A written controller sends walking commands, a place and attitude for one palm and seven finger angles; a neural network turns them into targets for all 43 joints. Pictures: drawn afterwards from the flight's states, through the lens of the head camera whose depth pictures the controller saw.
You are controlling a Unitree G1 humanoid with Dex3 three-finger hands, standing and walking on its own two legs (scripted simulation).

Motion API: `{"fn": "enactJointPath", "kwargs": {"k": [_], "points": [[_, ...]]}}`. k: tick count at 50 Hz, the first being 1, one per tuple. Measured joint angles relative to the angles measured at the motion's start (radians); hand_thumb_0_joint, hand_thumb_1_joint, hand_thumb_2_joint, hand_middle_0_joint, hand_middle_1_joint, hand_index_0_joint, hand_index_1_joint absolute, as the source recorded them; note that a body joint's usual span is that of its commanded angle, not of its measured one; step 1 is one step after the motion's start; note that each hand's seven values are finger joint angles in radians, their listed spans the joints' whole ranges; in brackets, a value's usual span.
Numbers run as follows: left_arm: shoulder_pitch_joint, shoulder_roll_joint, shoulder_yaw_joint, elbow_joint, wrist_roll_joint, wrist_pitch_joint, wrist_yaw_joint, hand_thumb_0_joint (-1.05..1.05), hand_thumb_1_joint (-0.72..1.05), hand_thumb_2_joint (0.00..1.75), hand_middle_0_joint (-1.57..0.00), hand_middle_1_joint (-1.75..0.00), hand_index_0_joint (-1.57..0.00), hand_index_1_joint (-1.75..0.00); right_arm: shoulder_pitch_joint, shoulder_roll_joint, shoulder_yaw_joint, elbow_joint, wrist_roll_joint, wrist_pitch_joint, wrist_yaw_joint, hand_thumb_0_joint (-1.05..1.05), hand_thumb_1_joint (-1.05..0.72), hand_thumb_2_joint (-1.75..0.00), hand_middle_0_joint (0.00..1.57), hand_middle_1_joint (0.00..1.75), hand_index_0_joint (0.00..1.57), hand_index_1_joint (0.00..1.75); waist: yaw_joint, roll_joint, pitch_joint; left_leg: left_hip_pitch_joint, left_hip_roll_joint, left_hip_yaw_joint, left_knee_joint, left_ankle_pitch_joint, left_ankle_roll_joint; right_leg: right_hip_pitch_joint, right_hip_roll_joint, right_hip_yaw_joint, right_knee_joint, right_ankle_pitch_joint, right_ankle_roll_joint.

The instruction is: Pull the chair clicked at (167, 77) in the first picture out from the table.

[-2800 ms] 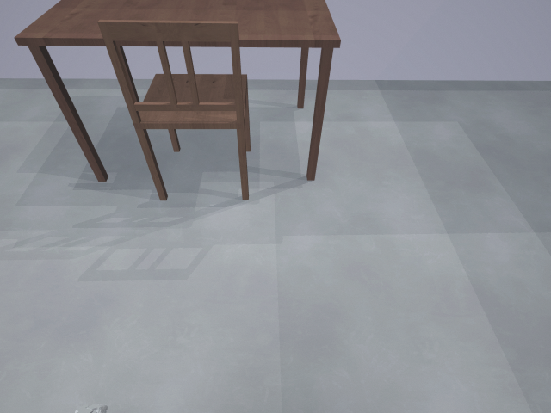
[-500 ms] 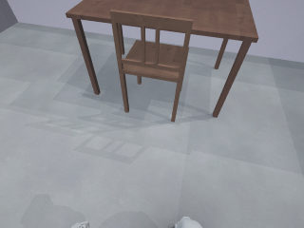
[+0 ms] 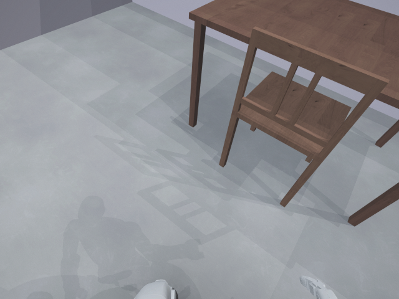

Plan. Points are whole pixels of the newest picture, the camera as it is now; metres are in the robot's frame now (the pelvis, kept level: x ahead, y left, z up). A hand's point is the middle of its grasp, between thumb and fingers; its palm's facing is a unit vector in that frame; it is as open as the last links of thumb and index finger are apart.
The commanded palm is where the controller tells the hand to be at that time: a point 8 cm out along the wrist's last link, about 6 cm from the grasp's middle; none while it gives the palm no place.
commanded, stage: turn to face it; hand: left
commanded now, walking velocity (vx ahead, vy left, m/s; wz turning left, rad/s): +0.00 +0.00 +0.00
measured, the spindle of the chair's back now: (283, 90) +0.85 -0.24 -0.09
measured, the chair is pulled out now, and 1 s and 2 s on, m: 0.00 0.00 0.00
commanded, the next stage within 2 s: take the last steps up to it in 1.06 s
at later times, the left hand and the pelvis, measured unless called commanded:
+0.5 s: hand (128, 271) +0.19 +0.18 -0.15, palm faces -0.10 -0.97 -0.20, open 7.3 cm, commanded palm none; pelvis +0.11 +0.00 +0.01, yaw -9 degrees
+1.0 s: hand (149, 227) +0.29 +0.15 -0.15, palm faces -0.33 -0.92 -0.21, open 7.4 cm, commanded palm none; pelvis +0.15 +0.00 +0.01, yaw -23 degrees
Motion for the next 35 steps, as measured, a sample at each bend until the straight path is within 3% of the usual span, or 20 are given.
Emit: {"fn": "enactJointPath", "kwargs": {"k": [1,2,4,7,11,16,24,27,28,30,32,35], "points": [[0.004,0.001,0.002,0.001,-0.005,0.01,-0.007,0.01,0.92,0.9,-0.2,-0.3,-0.2,-0.3,-0.005,-0.005,0.0,-0.015,-0.003,-0.013,-0.004,0.0,-0.91,-0.9,0.2,0.3,0.19,0.3,-0.006,0.003,0.003,0.0,-0.011,-0.002,0.004,0.048,0.02,-0.049,-0.021,0.027,0.145,-0.031,-0.003],[-0.009,0.007,0.003,0.001,-0.009,0.024,-0.012,0.01,0.91,0.9,-0.2,-0.3,-0.2,-0.3,-0.01,-0.004,0.002,-0.022,0.0,-0.025,-0.012,0.0,-0.91,-0.9,0.2,0.3,0.19,0.3,-0.008,-0.003,0.016,-0.01,-0.026,-0.004,0.048,0.035,0.039,-0.116,-0.024,0.098,0.315,-0.058,-0.007],[-0.046,0.016,0.005,-0.004,-0.016,0.042,-0.006,0.01,0.91,0.9,-0.2,-0.3,-0.2,-0.3,-0.011,0.006,0.016,-0.019,0.009,-0.035,-0.031,0.0,-0.91,-0.9,0.2,0.3,0.19,0.3,0.002,-0.013,0.03,0.01,-0.046,-0.002,0.065,-0.01,0.058,-0.255,0.003,0.219,0.582,-0.06,-0.021],[-0.099,0.017,0.003,-0.012,-0.013,0.04,0.005,0.01,0.91,0.9,-0.19,-0.3,-0.2,-0.3,0.006,0.037,0.034,0.011,0.014,-0.042,-0.056,0.0,-0.91,-0.9,0.2,0.3,0.2,0.3,0.008,-0.021,0.025,0.092,-0.067,0.005,-0.026,-0.003,0.048,-0.396,0.018,0.278,0.686,0.02,-0.027],[-0.14,-0.006,-0.008,-0.027,-0.014,0.048,0.015,0.01,0.92,0.9,-0.19,-0.3,-0.2,-0.3,0.046,0.085,0.049,0.058,0.022,-0.045,-0.074,-0.01,-0.91,-0.9,0.2,0.3,0.2,0.3,0.004,-0.016,-0.004,0.204,-0.076,0.02,-0.162,0.029,0.052,-0.479,0.04,0.305,0.589,0.091,-0.028],[-0.153,-0.046,-0.002,-0.04,-0.011,0.084,0.01,0.01,0.91,0.9,-0.19,-0.3,-0.2,-0.3,0.086,0.084,0.033,0.071,0.02,-0.034,-0.087,-0.03,-0.95,-0.9,0.21,0.3,0.2,0.3,-0.012,-0.014,-0.044,0.28,-0.073,0.063,-0.227,0.019,0.044,-0.497,0.069,0.318,0.498,0.144,-0.024],[-0.178,-0.06,0.012,-0.069,-0.008,0.114,-0.007,0.01,0.93,0.9,-0.2,-0.3,-0.2,-0.3,0.131,0.071,0.017,0.095,0.006,0.001,-0.088,-0.01,-0.92,-0.9,0.2,0.3,0.2,0.3,-0.037,0.018,-0.028,0.301,-0.01,0.151,-0.15,-0.07,0.003,-0.359,0.09,0.263,0.247,0.07,-0.04],[-0.18,-0.05,0.012,-0.09,-0.006,0.101,-0.013,0.01,0.92,0.9,-0.2,-0.3,-0.2,-0.3,0.153,0.057,0.007,0.101,0.008,0.013,-0.083,-0.01,-0.92,-0.9,0.2,0.3,0.2,0.3,-0.048,0.041,-0.017,0.28,0.038,0.184,-0.058,-0.13,-0.027,-0.27,0.108,0.246,0.088,0.143,-0.06],[-0.184,-0.045,0.013,-0.095,-0.003,0.089,-0.012,0.01,0.92,0.9,-0.2,-0.3,-0.2,-0.3,0.161,0.052,0.004,0.102,0.012,0.018,-0.081,0.0,-0.91,-0.9,0.2,0.3,0.2,0.3,-0.05,0.049,-0.014,0.251,0.061,0.181,0.009,-0.154,-0.04,-0.258,0.123,0.246,0.057,0.148,-0.089],[-0.201,-0.042,0.009,-0.103,-0.009,0.072,-0.006,0.01,0.92,0.9,-0.2,-0.3,-0.2,-0.3,0.164,0.036,0.0,0.106,0.018,0.039,-0.084,0.0,-0.91,-0.9,0.2,0.3,0.2,0.3,-0.056,0.071,0.0,0.159,0.067,0.081,0.202,-0.265,-0.073,-0.269,0.149,0.245,0.076,0.129,-0.13],[-0.207,-0.042,0.009,-0.113,-0.014,0.067,0.004,0.01,0.92,0.9,-0.2,-0.3,-0.2,-0.3,0.161,0.025,-0.003,0.111,0.02,0.058,-0.087,0.0,-0.91,-0.9,0.2,0.3,0.2,0.3,-0.052,0.076,0.003,0.077,0.048,-0.009,0.366,-0.279,-0.09,-0.261,0.165,0.257,0.05,0.135,-0.145],[-0.208,-0.039,0.008,-0.118,-0.016,0.071,0.009,0.01,0.91,0.9,-0.2,-0.3,-0.2,-0.3,0.151,0.014,-0.006,0.106,0.017,0.067,-0.086,0.0,-0.91,-0.9,0.2,0.3,0.19,0.3,-0.051,0.073,-0.005,0.005,0.041,-0.076,0.451,-0.208,-0.111,-0.238,0.182,0.283,-0.02,0.175,-0.146]]}}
